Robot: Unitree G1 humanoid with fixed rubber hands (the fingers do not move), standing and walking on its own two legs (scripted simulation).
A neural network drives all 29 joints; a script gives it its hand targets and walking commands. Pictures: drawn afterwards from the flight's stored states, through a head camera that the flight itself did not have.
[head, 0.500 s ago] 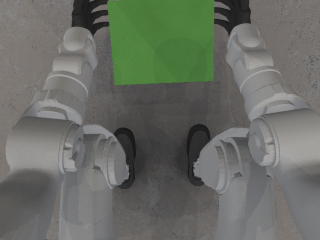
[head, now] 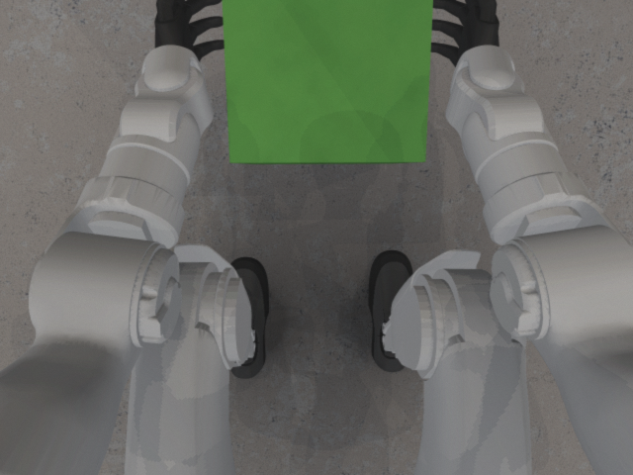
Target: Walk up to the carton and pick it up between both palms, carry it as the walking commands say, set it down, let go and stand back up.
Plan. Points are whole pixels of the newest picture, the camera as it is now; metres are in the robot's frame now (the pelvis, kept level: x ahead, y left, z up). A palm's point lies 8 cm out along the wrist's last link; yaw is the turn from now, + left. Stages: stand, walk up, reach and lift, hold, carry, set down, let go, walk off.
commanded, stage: reach and lift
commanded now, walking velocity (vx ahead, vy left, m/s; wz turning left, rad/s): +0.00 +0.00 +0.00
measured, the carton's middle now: (324, 98) +0.51 -0.01 -0.25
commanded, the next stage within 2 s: none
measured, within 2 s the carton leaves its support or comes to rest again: neither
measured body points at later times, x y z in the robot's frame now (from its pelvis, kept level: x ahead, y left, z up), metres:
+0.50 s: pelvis -0.01 +0.01 +0.01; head +0.32 -0.01 +0.30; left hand +0.54 +0.13 -0.10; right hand +0.53 -0.16 -0.11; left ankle +0.14 +0.13 -0.34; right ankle +0.15 -0.12 -0.34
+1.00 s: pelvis -0.03 +0.00 +0.06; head +0.29 -0.01 +0.36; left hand +0.52 +0.13 -0.03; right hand +0.51 -0.16 -0.04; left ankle +0.14 +0.13 -0.34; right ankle +0.15 -0.12 -0.34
